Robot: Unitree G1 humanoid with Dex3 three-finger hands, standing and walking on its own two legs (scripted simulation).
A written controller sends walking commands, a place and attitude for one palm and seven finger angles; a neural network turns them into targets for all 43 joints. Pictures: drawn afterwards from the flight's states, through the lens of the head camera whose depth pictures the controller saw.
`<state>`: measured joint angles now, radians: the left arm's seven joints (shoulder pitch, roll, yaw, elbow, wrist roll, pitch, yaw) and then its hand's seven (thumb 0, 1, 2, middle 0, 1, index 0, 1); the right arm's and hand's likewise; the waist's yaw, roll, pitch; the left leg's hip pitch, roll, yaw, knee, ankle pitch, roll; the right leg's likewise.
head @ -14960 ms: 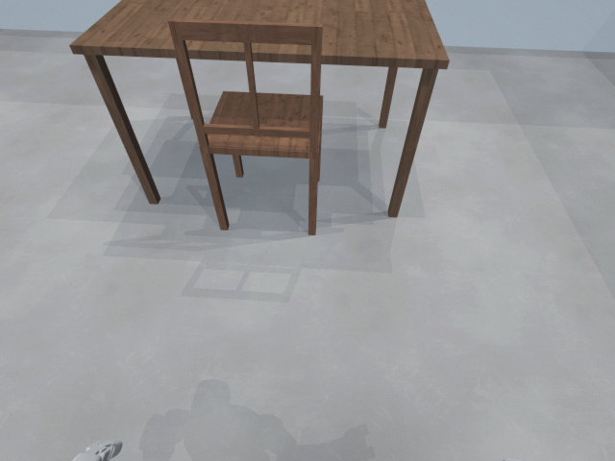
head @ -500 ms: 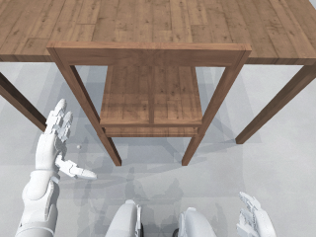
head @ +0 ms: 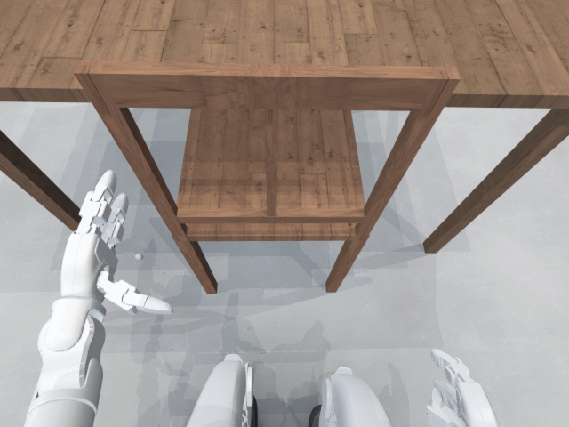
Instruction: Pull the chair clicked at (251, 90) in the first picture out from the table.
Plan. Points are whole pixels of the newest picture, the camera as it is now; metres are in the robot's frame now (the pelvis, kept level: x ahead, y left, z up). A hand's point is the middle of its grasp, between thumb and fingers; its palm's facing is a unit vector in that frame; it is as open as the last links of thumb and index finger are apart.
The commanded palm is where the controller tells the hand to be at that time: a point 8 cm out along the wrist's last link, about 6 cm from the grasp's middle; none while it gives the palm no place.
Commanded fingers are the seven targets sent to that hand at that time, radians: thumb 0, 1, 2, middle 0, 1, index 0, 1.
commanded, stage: aim the fingers beside a spindle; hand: left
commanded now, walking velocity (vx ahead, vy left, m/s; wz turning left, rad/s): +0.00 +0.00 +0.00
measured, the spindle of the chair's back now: (271, 170) +0.48 +0.05 +0.01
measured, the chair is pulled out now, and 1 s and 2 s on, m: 0.00 0.00 0.00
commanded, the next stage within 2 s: push the fingers through the gap in 0.24 s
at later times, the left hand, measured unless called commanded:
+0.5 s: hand (140, 252) +0.33 +0.21 +0.01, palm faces +0.06 -1.00 -0.06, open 16.9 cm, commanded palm +0.32 +0.26 +0.02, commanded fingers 0.00 -0.50 0.30 -0.06 -0.08 -0.06 -0.08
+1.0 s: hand (146, 214) +0.39 +0.22 +0.02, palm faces +0.06 -1.00 -0.07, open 16.9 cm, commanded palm +0.37 +0.26 +0.02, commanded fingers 0.00 -0.50 0.30 -0.06 -0.08 -0.06 -0.08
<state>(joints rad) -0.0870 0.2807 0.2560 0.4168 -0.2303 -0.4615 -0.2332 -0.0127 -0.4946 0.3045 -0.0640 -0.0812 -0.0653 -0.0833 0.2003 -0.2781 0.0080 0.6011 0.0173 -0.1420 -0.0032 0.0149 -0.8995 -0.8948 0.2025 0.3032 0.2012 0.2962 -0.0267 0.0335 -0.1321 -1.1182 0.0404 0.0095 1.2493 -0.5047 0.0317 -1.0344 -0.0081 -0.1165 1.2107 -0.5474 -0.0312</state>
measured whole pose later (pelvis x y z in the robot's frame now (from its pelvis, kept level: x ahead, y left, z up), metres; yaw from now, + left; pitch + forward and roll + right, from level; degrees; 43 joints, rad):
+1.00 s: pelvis +0.00 +0.01 +0.00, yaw -1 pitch +23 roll -3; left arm -0.34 0.33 0.32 0.65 -0.19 -0.46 -0.22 -0.01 -0.49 0.30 -0.06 -0.08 -0.07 -0.08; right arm 0.24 -0.29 0.01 0.63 0.01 -0.10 0.01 0.01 -0.90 -0.89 0.20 0.30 0.20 0.30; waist -0.06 0.03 -0.13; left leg -1.15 0.04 0.02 1.26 -0.51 0.04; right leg -1.07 0.00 -0.11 1.21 -0.54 -0.02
